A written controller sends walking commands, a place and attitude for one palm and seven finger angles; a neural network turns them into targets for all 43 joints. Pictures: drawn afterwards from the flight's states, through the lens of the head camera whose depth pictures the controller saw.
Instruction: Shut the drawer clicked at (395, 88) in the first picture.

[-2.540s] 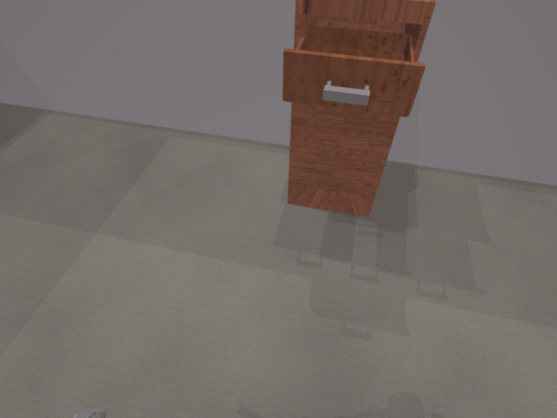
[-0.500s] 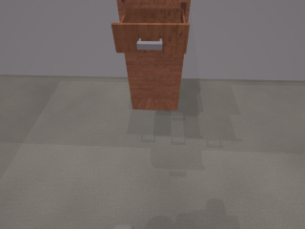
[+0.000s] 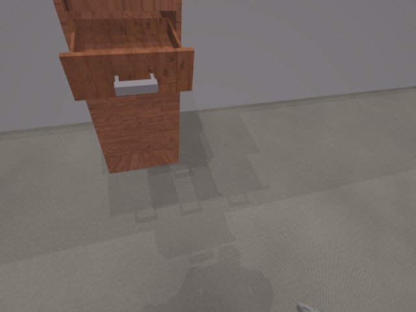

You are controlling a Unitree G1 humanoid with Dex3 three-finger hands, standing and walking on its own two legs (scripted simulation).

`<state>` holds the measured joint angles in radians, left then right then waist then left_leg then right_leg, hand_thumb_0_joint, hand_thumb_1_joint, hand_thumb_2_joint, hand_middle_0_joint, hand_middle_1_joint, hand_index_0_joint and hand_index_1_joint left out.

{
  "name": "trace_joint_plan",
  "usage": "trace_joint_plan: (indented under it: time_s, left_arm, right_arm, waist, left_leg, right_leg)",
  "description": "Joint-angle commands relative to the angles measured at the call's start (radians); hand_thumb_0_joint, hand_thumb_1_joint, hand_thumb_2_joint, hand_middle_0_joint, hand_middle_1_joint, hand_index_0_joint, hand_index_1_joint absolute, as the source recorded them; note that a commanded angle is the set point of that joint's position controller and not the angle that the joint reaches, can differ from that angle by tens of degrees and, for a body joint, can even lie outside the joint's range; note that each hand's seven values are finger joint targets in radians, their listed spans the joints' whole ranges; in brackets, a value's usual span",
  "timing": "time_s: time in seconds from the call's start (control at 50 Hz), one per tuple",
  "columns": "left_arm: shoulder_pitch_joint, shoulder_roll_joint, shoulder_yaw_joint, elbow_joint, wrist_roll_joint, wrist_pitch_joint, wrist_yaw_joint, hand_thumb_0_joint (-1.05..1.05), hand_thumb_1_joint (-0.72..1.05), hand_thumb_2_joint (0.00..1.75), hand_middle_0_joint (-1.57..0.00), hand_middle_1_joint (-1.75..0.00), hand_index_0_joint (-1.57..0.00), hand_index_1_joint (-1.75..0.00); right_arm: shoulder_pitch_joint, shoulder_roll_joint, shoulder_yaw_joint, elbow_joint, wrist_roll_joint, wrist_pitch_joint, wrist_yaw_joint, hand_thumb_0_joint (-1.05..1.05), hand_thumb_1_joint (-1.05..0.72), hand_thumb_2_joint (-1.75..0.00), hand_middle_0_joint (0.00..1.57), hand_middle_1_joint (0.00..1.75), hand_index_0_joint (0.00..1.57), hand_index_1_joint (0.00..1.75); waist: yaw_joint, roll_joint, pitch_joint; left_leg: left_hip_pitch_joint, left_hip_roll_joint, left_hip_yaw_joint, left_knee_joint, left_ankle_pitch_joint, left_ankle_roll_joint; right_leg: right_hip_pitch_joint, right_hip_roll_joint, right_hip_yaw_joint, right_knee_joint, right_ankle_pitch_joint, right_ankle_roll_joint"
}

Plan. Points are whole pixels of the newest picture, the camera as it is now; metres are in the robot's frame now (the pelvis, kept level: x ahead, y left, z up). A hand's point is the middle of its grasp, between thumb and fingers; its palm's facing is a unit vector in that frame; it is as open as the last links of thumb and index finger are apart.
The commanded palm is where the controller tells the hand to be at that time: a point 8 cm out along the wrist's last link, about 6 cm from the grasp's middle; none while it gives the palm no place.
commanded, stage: walk to a spot facing it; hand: left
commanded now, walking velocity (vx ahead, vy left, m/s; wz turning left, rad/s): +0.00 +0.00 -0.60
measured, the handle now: (135, 82) +0.67 +0.29 +0.04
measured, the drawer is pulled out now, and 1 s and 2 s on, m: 0.28 0.28 0.28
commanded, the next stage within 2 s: turn to face it in 1.60 s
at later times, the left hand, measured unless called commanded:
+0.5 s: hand (172, 246) +0.29 +0.11 -0.15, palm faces -0.33 -0.92 -0.23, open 7.4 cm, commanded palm none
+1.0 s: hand (132, 257) +0.25 +0.20 -0.17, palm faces -0.47 -0.86 -0.19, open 7.4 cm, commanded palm none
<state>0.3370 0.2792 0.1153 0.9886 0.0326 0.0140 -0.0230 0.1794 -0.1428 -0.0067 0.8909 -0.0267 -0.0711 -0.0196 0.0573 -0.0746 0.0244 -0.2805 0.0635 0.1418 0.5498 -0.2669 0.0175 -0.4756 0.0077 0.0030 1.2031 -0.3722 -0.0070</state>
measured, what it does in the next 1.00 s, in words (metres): walks ahead, turning right: right foot, then left foot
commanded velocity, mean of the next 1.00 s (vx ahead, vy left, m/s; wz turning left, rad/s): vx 0.00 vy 0.00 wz -0.60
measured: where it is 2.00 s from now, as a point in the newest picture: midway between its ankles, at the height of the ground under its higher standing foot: outside the picture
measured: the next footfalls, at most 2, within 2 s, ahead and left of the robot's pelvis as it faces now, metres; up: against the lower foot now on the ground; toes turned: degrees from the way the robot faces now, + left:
right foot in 0.34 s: +0.14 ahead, -0.13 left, +0.00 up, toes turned -19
left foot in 0.74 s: +0.19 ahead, +0.10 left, +0.00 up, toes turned -23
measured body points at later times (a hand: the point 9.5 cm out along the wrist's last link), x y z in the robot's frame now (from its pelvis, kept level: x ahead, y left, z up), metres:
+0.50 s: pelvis +0.08 -0.02 -0.01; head +0.12 -0.04 +0.44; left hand +0.30 +0.16 -0.13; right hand +0.00 -0.26 -0.16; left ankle +0.08 +0.13 -0.66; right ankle +0.11 -0.11 -0.73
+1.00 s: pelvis +0.11 +0.04 +0.01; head +0.15 +0.06 +0.46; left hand +0.28 +0.25 -0.15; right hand +0.06 -0.21 -0.11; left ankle +0.16 +0.12 -0.73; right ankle +0.01 -0.08 -0.64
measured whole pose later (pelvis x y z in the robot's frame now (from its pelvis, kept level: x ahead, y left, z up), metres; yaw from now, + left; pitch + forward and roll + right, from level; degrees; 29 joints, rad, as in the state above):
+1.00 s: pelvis +0.11 +0.04 +0.01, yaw -35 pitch -1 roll -2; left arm 0.28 0.27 0.12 0.94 0.02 0.09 -0.03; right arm 0.20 -0.15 -0.02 0.88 -0.03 -0.01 -0.03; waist 0.04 -0.05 0.05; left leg -0.19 0.10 0.19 0.48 -0.27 0.02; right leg -0.51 -0.02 0.00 1.14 -0.37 0.08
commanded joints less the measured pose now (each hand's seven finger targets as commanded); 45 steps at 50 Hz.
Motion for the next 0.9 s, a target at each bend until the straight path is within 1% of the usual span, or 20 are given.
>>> trace_joint_plan:
  time_s: [0.0,0.22,0.26,0.28,0.3,0.32,0.34,0.38,0.44,0.52,0.62,0.66,0.7,0.72,0.74,0.76,0.78,0.8,0.84,0.88]
  left_arm:
    - [0.005,-0.029,-0.015,-0.087,-0.004,0.004,-0.019,0.0,0.9,0.9,-0.2,-0.3,-0.2,-0.3]
    - [-0.292,-0.029,-0.037,-0.195,-0.004,0.016,-0.018,0.0,0.9,0.9,-0.2,-0.3,-0.2,-0.3]
    - [-0.266,-0.009,-0.034,-0.197,-0.005,0.006,-0.012,0.0,0.9,0.9,-0.2,-0.3,-0.2,-0.3]
    - [-0.193,0.017,-0.03,-0.179,-0.005,-0.005,-0.008,0.0,0.9,0.9,-0.2,-0.3,-0.2,-0.3]
    - [-0.087,0.094,-0.014,-0.153,-0.001,-0.022,0.001,0.0,0.9,0.9,-0.2,-0.3,-0.2,-0.3]
    - [0.01,0.219,0.014,-0.137,-0.01,-0.03,0.018,0.0,0.9,0.9,-0.2,-0.3,-0.2,-0.3]
    - [0.033,0.237,0.021,-0.132,-0.035,-0.019,0.035,0.0,0.9,0.9,-0.2,-0.3,-0.2,-0.3]
    - [-0.111,0.17,0.006,-0.17,-0.03,-0.001,0.045,0.0,0.9,0.9,-0.2,-0.3,-0.2,-0.3]
    - [-0.239,0.116,-0.01,-0.196,-0.017,-0.005,0.049,0.0,0.9,0.9,-0.2,-0.3,-0.2,-0.3]
    - [-0.204,0.118,-0.006,-0.187,-0.013,-0.002,0.038,0.0,0.9,0.9,-0.2,-0.3,-0.2,-0.3]
    - [-0.162,0.129,0.007,-0.183,-0.007,0.007,0.031,0.0,0.9,0.9,-0.2,-0.3,-0.2,-0.3]
    - [-0.159,0.125,0.009,-0.184,-0.008,0.012,0.031,0.0,0.9,0.9,-0.2,-0.3,-0.2,-0.3]
    - [-0.187,0.109,0.007,-0.192,-0.016,0.02,0.029,0.0,0.9,0.9,-0.2,-0.3,-0.2,-0.3]
    - [-0.184,0.057,-0.001,-0.212,-0.023,0.024,0.025,0.0,0.9,0.9,-0.2,-0.3,-0.2,-0.3]
    - [-0.167,0.011,-0.011,-0.23,-0.024,0.022,0.012,0.0,0.9,0.9,-0.2,-0.3,-0.2,-0.3]
    - [-0.163,0.057,0.0,-0.205,-0.002,0.032,0.015,0.0,0.9,0.9,-0.2,-0.3,-0.2,-0.3]
    - [-0.156,0.074,0.014,-0.182,0.0,0.033,0.005,0.0,0.9,0.9,-0.2,-0.3,-0.2,-0.3]
    - [-0.121,0.062,0.018,-0.165,-0.002,0.033,-0.005,0.0,0.9,0.9,-0.2,-0.3,-0.2,-0.3]
    - [-0.078,0.038,0.014,-0.139,-0.005,0.038,-0.011,0.0,0.9,0.9,-0.2,-0.3,-0.2,-0.3]
    - [-0.087,0.023,0.006,-0.139,-0.011,0.041,-0.01,0.0,0.9,0.9,-0.2,-0.3,-0.2,-0.3]
  right_arm:
    - [0.121,-0.149,-0.043,0.007,0.008,-0.014,-0.021,0.0,-0.9,-0.9,0.2,0.3,0.2,0.3]
    - [0.216,-0.216,-0.074,0.054,-0.004,0.03,-0.01,0.0,-0.9,-0.9,0.2,0.3,0.2,0.3]
    - [0.218,-0.232,-0.08,0.051,-0.001,0.038,-0.006,0.0,-0.9,-0.9,0.2,0.3,0.2,0.3]
    - [0.216,-0.24,-0.082,0.045,0.004,0.041,-0.002,0.0,-0.9,-0.9,0.2,0.3,0.2,0.3]
    - [0.227,-0.222,-0.076,0.028,0.015,0.044,0.008,0.0,-0.9,-0.9,0.2,0.3,0.2,0.3]
    - [0.226,-0.153,-0.06,-0.018,0.022,0.049,0.011,0.0,-0.9,-0.9,0.2,0.3,0.2,0.3]
    - [0.163,-0.189,-0.063,-0.042,0.02,0.057,-0.01,0.0,-0.9,-0.9,0.2,0.3,0.2,0.3]
    - [0.096,-0.182,-0.064,-0.038,0.015,0.072,-0.01,0.0,-0.9,-0.9,0.2,0.3,0.2,0.3]
    - [0.165,-0.158,-0.064,-0.001,0.003,0.098,-0.008,0.0,-0.9,-0.9,0.2,0.3,0.2,0.3]
    - [0.139,-0.144,-0.063,-0.016,0.002,0.099,-0.005,0.0,-0.9,-0.9,0.2,0.3,0.2,0.3]
    - [0.064,-0.133,-0.062,-0.065,0.013,0.082,-0.008,0.0,-0.9,-0.9,0.2,0.3,0.2,0.3]
    - [0.067,-0.134,-0.063,-0.072,0.018,0.074,-0.014,0.0,-0.9,-0.9,0.2,0.3,0.2,0.3]
    - [0.14,-0.151,-0.068,-0.055,0.021,0.066,-0.022,0.0,-0.9,-0.9,0.2,0.3,0.2,0.3]
    - [0.166,-0.214,-0.077,-0.056,0.015,0.056,-0.026,0.0,-0.9,-0.9,0.2,0.3,0.2,0.3]
    - [0.137,-0.3,-0.092,-0.085,0.008,0.06,-0.022,0.0,-0.9,-0.9,0.2,0.3,0.2,0.3]
    - [0.09,-0.286,-0.086,-0.08,0.004,0.062,-0.025,0.0,-0.9,-0.9,0.2,0.3,0.2,0.3]
    - [0.034,-0.238,-0.075,-0.095,0.002,0.06,-0.028,0.0,-0.9,-0.9,0.2,0.3,0.2,0.3]
    - [-0.016,-0.222,-0.066,-0.111,0.001,0.056,-0.028,0.0,-0.9,-0.9,0.2,0.3,0.2,0.3]
    - [-0.032,-0.19,-0.059,-0.111,0.006,0.051,-0.028,0.0,-0.9,-0.9,0.2,0.3,0.2,0.3]
    - [0.035,-0.191,-0.065,-0.086,0.007,0.049,-0.029,0.0,-0.9,-0.9,0.2,0.3,0.2,0.3]
  waist:
    - [-0.03,0.221,-0.012]
    - [-0.105,0.234,0.024]
    - [-0.082,0.205,-0.009]
    - [-0.041,0.184,-0.058]
    - [0.01,0.066,-0.141]
    - [0.032,-0.192,-0.246]
    - [0.048,-0.108,-0.272]
    - [-0.005,-0.023,-0.139]
    - [-0.091,-0.013,-0.072]
    - [-0.078,-0.027,-0.072]
    - [-0.048,-0.073,-0.101]
    - [-0.051,-0.08,-0.111]
    - [-0.097,-0.07,-0.129]
    - [-0.112,0.103,-0.13]
    - [-0.098,0.387,-0.087]
    - [-0.098,0.378,-0.035]
    - [-0.069,0.25,0.012]
    - [-0.038,0.215,0.02]
    - [-0.027,0.236,-0.005]
    - [-0.053,0.24,-0.035]
  left_leg:
    - [0.11,0.264,-0.109,-0.255,0.489,0.1]
    - [0.185,0.299,0.045,-0.13,0.601,0.092]
    - [0.185,0.304,0.07,-0.036,0.663,0.066]
    - [0.163,0.284,0.1,0.101,0.677,0.03]
    - [-0.038,0.258,0.137,0.331,0.491,-0.027]
    - [-0.336,0.072,0.133,0.655,-0.333,-0.103]
    - [-0.342,0.072,-0.054,0.752,-0.398,-0.093]
    - [-0.339,0.104,-0.118,0.756,-0.26,-0.093]
    - [-0.224,0.092,-0.105,0.629,-0.148,-0.108]
    - [-0.206,0.048,-0.095,0.503,-0.121,-0.106]
    - [-0.123,-0.013,-0.095,0.264,-0.168,-0.089]
    - [-0.058,-0.032,-0.099,0.137,-0.144,-0.081]
    - [0.13,-0.024,-0.1,-0.084,-0.02,-0.066]
    - [0.244,0.131,-0.273,-0.23,-0.052,-0.011]
    - [0.248,0.383,-0.502,-0.324,0.036,0.074]
    - [0.134,0.428,-0.509,-0.334,0.028,0.095]
    - [0.051,0.362,-0.413,-0.33,0.025,0.096]
    - [0.046,0.301,-0.304,-0.305,0.074,0.087]
    - [0.09,0.231,-0.146,-0.262,0.238,0.059]
    - [0.187,0.239,-0.118,-0.228,0.368,0.081]
  right_leg:
    - [-0.136,-0.077,-0.005,0.018,0.074,0.031]
    - [0.0,-0.053,-0.112,-0.432,0.058,0.012]
    - [0.11,-0.026,-0.13,-0.525,0.065,-0.007]
    - [0.235,-0.014,-0.132,-0.628,0.129,-0.02]
    - [0.515,-0.114,-0.014,-0.705,0.344,-0.069]
    - [0.716,-0.431,0.425,-0.738,0.831,-0.211]
    - [0.636,-0.47,0.416,-0.754,0.962,-0.272]
    - [0.443,-0.35,0.318,-0.808,0.636,-0.236]
    - [0.222,-0.256,0.189,-0.858,0.51,-0.184]
    - [0.196,-0.215,0.232,-0.873,0.361,-0.184]
    - [0.221,-0.199,0.337,-0.837,0.394,-0.189]
    - [0.216,-0.186,0.369,-0.804,0.442,-0.17]
    - [0.112,-0.14,0.351,-0.741,0.356,-0.104]
    - [-0.038,-0.034,0.263,-0.612,0.171,-0.044]
    - [-0.184,0.076,0.073,-0.359,-0.161,0.023]
    - [-0.181,0.023,0.088,-0.171,-0.177,0.047]
    - [-0.15,0.011,0.092,-0.066,-0.107,0.05]
    - [-0.138,-0.001,0.063,0.005,-0.044,0.055]
    - [-0.139,-0.017,0.033,0.056,0.026,0.072]
    - [-0.145,-0.024,0.017,0.025,0.017,0.086]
